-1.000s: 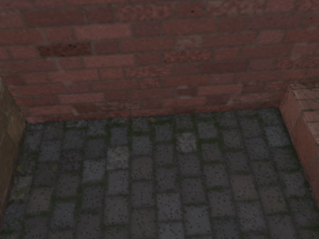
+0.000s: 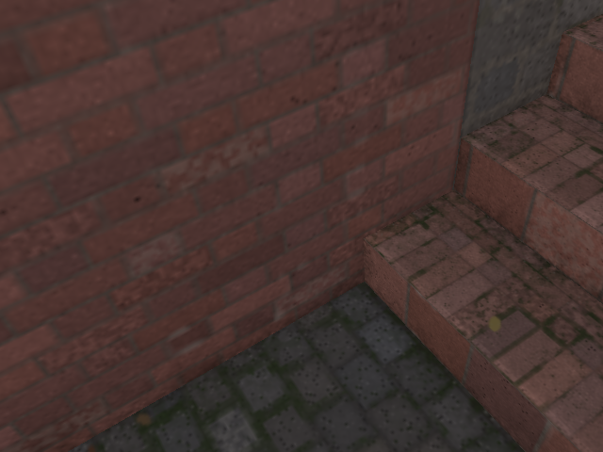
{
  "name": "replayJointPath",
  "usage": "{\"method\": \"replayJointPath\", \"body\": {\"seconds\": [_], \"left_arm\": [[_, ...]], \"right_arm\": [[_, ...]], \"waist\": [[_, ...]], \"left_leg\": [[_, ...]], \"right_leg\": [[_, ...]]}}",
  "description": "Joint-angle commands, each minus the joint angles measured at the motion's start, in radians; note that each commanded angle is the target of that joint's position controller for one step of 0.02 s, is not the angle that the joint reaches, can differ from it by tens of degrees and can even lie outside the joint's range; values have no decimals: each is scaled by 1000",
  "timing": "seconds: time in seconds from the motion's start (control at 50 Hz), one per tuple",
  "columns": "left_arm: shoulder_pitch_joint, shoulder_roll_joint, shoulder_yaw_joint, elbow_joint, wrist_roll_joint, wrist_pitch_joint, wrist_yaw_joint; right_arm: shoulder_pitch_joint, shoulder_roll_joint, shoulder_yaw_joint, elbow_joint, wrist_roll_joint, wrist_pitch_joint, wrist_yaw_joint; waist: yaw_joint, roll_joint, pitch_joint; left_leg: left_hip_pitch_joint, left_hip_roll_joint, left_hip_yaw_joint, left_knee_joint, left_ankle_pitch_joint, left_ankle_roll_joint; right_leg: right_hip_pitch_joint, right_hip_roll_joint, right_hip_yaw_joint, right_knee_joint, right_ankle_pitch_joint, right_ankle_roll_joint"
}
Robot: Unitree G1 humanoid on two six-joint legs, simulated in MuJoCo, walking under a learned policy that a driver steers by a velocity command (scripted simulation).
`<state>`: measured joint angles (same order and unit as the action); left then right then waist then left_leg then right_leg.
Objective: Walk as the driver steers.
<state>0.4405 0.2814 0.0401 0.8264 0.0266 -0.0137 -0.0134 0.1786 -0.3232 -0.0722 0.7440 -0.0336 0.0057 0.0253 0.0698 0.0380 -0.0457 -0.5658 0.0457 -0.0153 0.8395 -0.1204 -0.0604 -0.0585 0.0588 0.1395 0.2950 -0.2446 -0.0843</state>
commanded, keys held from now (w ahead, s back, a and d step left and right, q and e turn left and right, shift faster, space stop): w+e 0.74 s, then w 0.26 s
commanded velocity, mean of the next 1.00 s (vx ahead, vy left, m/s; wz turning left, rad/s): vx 0.47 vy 0.00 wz -0.54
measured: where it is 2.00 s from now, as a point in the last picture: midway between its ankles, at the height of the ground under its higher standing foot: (512, 323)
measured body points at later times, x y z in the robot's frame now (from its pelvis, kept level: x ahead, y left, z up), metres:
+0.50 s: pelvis +0.23 +0.01 -0.01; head +0.26 +0.01 +0.44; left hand +0.46 +0.22 -0.12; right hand +0.15 -0.27 -0.13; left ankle +0.19 +0.14 -0.75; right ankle +0.28 -0.14 -0.70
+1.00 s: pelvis +0.46 -0.13 +0.00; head +0.48 -0.16 +0.44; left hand +0.63 +0.08 -0.13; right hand +0.45 -0.42 -0.13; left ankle +0.61 -0.05 -0.70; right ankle +0.41 -0.17 -0.75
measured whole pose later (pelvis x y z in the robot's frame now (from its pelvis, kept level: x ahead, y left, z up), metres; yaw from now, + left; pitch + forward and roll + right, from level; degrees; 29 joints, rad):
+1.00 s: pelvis +0.46 -0.13 +0.00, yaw -32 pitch +0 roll +0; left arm 0.33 0.26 0.03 0.87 0.02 -0.08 0.00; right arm 0.14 -0.25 -0.01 0.76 -0.04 0.00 0.00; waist 0.02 0.03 0.06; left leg -0.56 0.09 0.03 0.84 -0.19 -0.02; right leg -0.13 0.14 0.08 0.31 -0.17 -0.12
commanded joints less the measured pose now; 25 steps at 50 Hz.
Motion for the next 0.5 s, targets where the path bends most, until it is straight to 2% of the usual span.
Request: {"method": "replayJointPath", "body": {"seconds": [0.02, 0.08, 0.14, 0.18, 0.2, 0.22, 0.24, 0.26, 0.28, 0.3, 0.32, 0.34, 0.36, 0.38, 0.4, 0.42, 0.44, 0.48, 0.5], "left_arm": [[-2, 183, 54, -40, -5, -36, 4], [45, 193, 64, -24, -1, -41, 10], [40, 213, 75, -19, -4, -50, 17], [-5, 219, 76, -23, -9, -61, 17], [-45, 219, 72, -25, -7, -64, 11], [-77, 214, 70, -29, -10, -71, 7], [-91, 155, 52, -53, -31, -75, 1], [-74, 88, 33, -92, -25, -72, 5], [-51, 137, 32, -48, -1, -56, 17], [-95, 149, 33, -30, 0, -52, 7], [-133, 133, 30, -26, 4, -49, -8], [-165, 119, 28, -32, 20, -40, -23], [-189, 97, 21, -37, 28, -34, -34], [-203, 90, 19, -54, 19, -25, -41], [-211, 84, 19, -64, 18, -16, -46], [-240, 83, 16, -74, 20, -12, -52], [-267, 77, 13, -86, 18, -12, -56], [-356, 58, 0, -129, 21, -19, -73], [-394, 46, -6, -144, 14, -21, -78]], "right_arm": [[-160, -76, -17, -89, 11, -14, 1], [-238, -70, -10, -110, 13, -24, 5], [-247, -83, -9, -124, 13, -44, 9], [-159, -92, -9, -108, 18, -51, -1], [-58, -97, -14, -82, 20, -60, -14], [81, -129, -27, -43, 15, -72, -32], [238, -230, -49, -28, -6, -81, -50], [301, -324, -65, -20, -27, -79, -52], [198, -219, -45, -19, -29, -72, -50], [152, -134, -24, -30, -16, -71, -46], [128, -93, -13, -18, -11, -72, -45], [139, -63, -1, 0, -7, -77, -47], [156, -37, 9, 22, -11, -85, -51], [171, -47, 9, 34, -12, -97, -43], [184, -65, 1, 47, -1, -106, -31], [189, -52, 5, 58, 14, -116, -23], [166, -54, 3, 63, 22, -121, -22], [144, -53, 3, 73, 23, -132, -21], [120, -49, 3, 74, 25, -138, -21]], "waist": [[19, -175, 129], [57, -168, 145], [44, -180, 143], [-17, -172, 125], [-76, -159, 92], [-152, -108, 24], [-223, 70, -104], [-199, 334, -175], [-114, 205, -61], [-106, 72, 32], [-97, 29, 76], [-99, 47, 93], [-106, 79, 99], [-104, 97, 83], [-91, 114, 73], [-87, 93, 93], [-78, 94, 115], [-76, 107, 134], [-77, 111, 133]], "left_leg": [[-162, -8, 3, -69, 20, -19], [-144, -17, -4, -181, -7, -22], [-44, -19, -20, -277, -50, 9], [149, -34, -11, -338, -88, 40], [321, -60, 11, -380, -117, 59], [533, -55, 6, -421, -118, 78], [772, 135, -210, -514, -356, 129], [895, 372, -666, -669, -567, 216], [756, 398, -687, -674, -611, 226], [650, 359, -536, -669, -519, 217], [603, 297, -381, -666, -365, 202], [589, 257, -278, -664, -245, 188], [583, 228, -204, -660, -109, 176], [587, 217, -145, -644, 35, 169], [584, 229, -110, -641, 140, 178], [562, 240, -78, -656, 211, 187], [539, 241, -32, -668, 241, 183], [461, 211, 68, -697, 260, 162], [425, 180, 126, -709, 281, 149]], "right_leg": [[34, -198, 265, -158, -117, -143], [63, -202, 289, -121, -71, -159], [52, -220, 329, -74, 25, -156], [-29, -213, 337, -37, 142, -127], [-95, -185, 328, 38, 277, -108], [-173, -119, 281, 187, 376, -77], [-319, -5, 158, 486, 290, -29], [-556, 151, 57, 718, -280, 4], [-615, 36, 71, 829, -263, -10], [-595, -11, 50, 821, -182, -15], [-585, -48, 18, 794, -124, -9], [-595, -64, 0, 772, -88, -1], [-612, -59, -1, 779, -47, 1], [-617, -57, -12, 782, -19, 8], [-621, -65, -21, 781, -9, 12], [-634, -68, -29, 745, 23, 15], [-648, -78, -54, 699, 57, 27], [-574, -100, -100, 541, 158, 32], [-508, -99, -131, 456, 205, 24]]}}
Velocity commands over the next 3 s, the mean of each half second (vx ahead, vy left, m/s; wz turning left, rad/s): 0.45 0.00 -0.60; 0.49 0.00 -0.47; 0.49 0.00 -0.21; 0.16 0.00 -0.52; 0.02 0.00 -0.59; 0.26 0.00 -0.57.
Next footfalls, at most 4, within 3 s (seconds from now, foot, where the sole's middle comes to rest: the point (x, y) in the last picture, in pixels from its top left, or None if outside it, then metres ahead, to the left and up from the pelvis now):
0.22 left None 0.23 0.13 -0.79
0.66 right None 0.45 -0.18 -0.79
1.18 left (417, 416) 0.65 -0.12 -0.79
1.58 right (552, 352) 0.71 -0.40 -0.61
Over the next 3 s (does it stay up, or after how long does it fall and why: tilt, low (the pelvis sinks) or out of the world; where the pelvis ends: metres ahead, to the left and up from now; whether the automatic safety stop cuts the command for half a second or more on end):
stays up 0.86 -0.38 0.17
